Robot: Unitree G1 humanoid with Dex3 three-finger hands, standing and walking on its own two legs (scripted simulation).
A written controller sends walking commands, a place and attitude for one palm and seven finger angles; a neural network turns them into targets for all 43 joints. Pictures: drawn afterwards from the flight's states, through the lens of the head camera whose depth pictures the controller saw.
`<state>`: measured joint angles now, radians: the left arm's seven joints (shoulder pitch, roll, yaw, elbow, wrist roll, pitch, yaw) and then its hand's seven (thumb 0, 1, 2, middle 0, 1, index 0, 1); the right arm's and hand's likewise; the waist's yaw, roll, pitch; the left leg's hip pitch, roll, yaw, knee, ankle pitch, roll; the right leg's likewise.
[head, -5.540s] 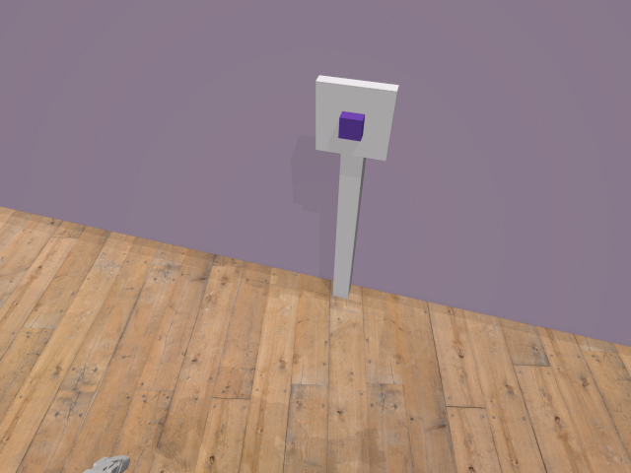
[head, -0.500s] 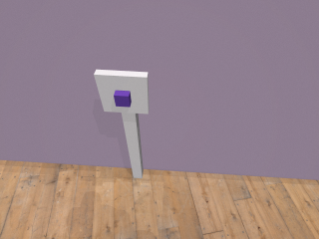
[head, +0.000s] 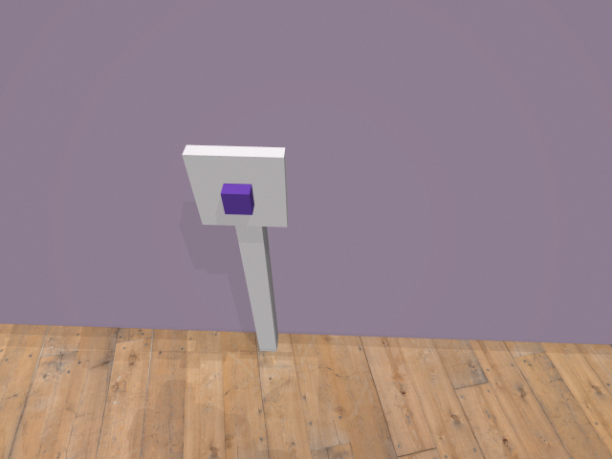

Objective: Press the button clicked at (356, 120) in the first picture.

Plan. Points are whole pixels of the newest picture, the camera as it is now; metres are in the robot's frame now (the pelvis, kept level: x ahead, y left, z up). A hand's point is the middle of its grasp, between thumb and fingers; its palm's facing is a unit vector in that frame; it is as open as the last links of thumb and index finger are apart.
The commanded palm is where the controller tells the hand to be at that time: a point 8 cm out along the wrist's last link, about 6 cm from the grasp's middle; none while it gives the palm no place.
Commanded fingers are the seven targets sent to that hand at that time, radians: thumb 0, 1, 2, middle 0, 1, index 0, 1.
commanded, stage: look again from close up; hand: left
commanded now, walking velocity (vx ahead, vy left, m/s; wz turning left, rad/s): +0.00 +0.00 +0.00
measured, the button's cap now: (238, 198) +0.56 +0.17 -0.01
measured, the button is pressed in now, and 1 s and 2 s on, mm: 0 0 0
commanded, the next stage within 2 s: shuffle to correct the standing spot in 0.60 s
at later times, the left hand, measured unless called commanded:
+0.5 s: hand out of the picture +0.03 +0.25 -0.17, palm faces +0.03 -0.96 -0.27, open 7.4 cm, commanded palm none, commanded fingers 0.00 0.90 0.90 -0.20 -0.30 -0.20 -0.30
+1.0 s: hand out of the picture -0.10 +0.20 -0.17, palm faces +0.04 -0.98 -0.21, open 7.4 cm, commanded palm none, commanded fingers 0.00 0.90 0.90 -0.20 -0.30 -0.20 -0.30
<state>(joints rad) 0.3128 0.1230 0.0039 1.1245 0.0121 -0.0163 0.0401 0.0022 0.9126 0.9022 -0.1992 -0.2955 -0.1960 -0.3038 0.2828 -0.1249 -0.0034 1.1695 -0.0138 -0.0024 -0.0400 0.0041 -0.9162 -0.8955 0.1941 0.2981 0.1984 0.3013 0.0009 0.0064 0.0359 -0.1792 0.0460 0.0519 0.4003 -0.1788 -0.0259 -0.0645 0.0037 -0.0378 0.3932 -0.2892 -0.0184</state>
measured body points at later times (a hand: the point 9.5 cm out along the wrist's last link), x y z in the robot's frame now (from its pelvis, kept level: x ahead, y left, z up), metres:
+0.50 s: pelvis -0.03 +0.04 -0.01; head -0.04 +0.04 +0.44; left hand +0.03 +0.30 -0.15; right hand +0.05 -0.23 -0.14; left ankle +0.02 +0.14 -0.74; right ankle -0.05 -0.10 -0.74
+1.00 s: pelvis -0.04 +0.02 +0.00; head -0.05 +0.02 +0.45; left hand -0.10 +0.26 -0.16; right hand -0.02 -0.22 -0.16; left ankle +0.02 +0.14 -0.74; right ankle -0.05 -0.10 -0.74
